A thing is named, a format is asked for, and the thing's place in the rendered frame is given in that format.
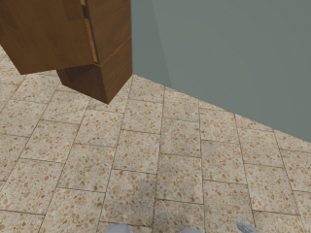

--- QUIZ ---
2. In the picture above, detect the left robot thigh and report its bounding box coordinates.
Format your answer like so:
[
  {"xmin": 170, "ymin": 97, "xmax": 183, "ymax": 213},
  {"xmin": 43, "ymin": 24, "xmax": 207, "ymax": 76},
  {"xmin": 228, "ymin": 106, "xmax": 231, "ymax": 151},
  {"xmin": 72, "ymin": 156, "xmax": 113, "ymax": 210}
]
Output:
[{"xmin": 103, "ymin": 223, "xmax": 134, "ymax": 233}]

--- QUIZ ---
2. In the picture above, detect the robot right hand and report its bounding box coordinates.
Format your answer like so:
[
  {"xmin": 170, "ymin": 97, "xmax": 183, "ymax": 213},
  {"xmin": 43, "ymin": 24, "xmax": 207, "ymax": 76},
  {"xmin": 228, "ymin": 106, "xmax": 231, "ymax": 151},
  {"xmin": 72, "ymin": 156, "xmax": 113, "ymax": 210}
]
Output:
[{"xmin": 236, "ymin": 221, "xmax": 260, "ymax": 233}]

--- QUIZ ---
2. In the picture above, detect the cupboard door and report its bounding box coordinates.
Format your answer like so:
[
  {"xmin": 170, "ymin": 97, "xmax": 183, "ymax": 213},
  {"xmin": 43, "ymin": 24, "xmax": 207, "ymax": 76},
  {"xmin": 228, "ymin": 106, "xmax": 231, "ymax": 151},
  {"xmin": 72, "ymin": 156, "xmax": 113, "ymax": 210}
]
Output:
[{"xmin": 0, "ymin": 0, "xmax": 95, "ymax": 75}]

